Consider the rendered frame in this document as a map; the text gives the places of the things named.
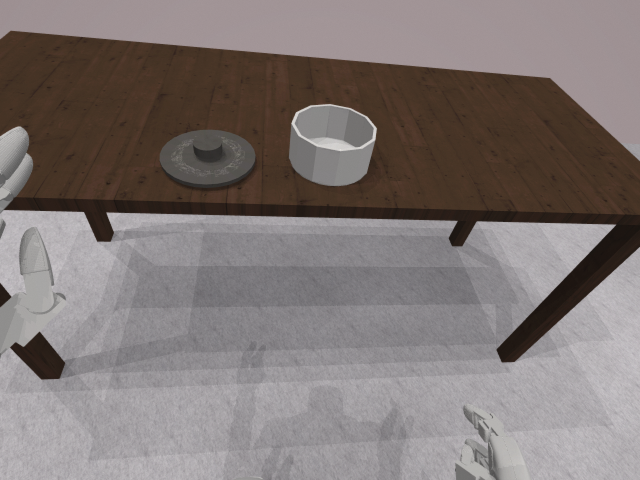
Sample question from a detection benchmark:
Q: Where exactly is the table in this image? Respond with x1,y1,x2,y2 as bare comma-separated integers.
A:
0,31,640,380

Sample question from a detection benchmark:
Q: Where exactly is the pot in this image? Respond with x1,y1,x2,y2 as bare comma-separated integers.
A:
289,104,377,186

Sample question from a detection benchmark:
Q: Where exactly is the robot right hand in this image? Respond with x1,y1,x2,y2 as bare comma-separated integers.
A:
455,404,532,480

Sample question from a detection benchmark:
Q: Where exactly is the lid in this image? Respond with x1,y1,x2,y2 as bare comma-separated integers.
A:
160,130,256,188

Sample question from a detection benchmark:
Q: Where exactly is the knob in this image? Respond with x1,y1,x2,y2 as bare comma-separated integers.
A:
193,135,222,159

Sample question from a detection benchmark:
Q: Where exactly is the robot left hand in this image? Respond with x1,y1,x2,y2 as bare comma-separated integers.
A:
0,126,66,358

